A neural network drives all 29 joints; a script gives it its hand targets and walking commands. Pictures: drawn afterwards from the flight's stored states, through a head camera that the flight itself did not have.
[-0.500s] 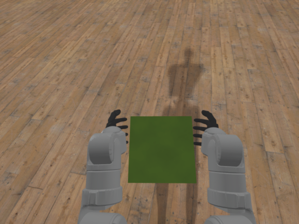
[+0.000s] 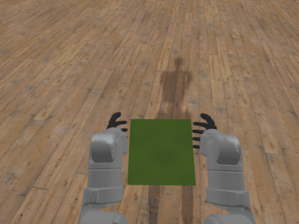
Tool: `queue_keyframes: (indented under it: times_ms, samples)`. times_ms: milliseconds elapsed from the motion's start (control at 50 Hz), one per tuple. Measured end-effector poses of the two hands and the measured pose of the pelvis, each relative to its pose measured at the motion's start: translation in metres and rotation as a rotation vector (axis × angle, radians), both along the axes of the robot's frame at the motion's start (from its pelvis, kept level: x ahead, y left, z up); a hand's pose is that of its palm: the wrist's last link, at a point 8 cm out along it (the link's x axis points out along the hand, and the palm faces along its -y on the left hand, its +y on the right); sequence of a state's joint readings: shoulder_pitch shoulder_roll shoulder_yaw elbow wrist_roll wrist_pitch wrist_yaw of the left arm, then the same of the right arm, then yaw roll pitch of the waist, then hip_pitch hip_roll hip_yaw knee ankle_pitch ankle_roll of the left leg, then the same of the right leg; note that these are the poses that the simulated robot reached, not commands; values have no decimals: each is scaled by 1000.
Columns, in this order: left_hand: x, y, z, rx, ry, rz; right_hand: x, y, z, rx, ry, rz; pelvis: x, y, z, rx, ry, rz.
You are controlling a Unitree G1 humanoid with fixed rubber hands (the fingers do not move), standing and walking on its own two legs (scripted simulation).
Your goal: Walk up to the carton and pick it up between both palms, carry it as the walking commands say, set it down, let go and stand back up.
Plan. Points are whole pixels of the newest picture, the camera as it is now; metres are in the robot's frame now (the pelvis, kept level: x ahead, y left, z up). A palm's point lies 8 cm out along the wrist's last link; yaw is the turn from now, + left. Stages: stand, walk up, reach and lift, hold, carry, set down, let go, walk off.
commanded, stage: carry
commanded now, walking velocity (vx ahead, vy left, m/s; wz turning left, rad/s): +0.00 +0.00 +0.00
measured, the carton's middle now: (159, 154) +0.32 +0.00 -0.02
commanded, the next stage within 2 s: hold in 1.90 s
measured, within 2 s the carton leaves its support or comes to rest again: neither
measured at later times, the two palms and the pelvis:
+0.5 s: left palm (119, 153) +0.26 +0.11 +0.09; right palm (222, 154) +0.26 -0.14 +0.09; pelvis -0.04 -0.02 +0.00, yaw +0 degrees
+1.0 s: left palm (137, 145) +0.29 +0.06 +0.08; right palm (238, 148) +0.28 -0.19 +0.08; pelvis -0.01 -0.06 +0.00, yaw -1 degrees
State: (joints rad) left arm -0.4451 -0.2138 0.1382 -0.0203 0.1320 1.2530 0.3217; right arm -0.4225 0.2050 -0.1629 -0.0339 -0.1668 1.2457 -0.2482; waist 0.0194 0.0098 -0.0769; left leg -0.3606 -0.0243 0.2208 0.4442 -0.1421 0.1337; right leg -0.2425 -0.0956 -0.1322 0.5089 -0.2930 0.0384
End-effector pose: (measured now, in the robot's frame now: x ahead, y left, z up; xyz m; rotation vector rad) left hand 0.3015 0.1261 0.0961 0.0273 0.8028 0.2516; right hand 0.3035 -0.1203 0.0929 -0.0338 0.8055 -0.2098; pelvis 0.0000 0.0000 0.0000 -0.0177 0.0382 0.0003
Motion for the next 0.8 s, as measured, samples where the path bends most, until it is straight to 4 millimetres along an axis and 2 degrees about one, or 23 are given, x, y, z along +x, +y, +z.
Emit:
queue_keyframes:
  times_ms: [200, 480, 600, 800]
  samples:
    - [-19, -9, -2, 3, 16, -66, -28, -9, 4, -11, 18, -59, -20, 3, 4, -6, -2, -3]
    - [-43, -19, -2, 4, 2, -25, -43, -19, 2, -13, 2, -2, -38, -19, 2, -6, -4, 5]
    - [-43, -33, -6, -1, 5, -35, -46, -33, -1, -20, 4, -8, -39, -31, 0, -4, 1, 1]
    - [-30, -54, -12, -17, 3, -71, -39, -55, -4, -24, 0, -37, -30, -45, 0, 3, 4, -10]
